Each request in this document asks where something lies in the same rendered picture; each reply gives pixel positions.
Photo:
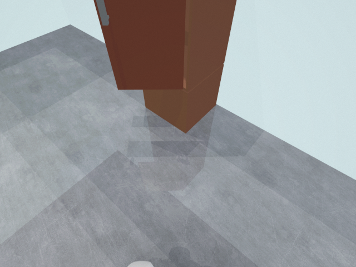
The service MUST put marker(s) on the handle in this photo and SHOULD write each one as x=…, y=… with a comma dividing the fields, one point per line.
x=103, y=13

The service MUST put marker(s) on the cupboard door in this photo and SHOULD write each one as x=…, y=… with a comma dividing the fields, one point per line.
x=145, y=40

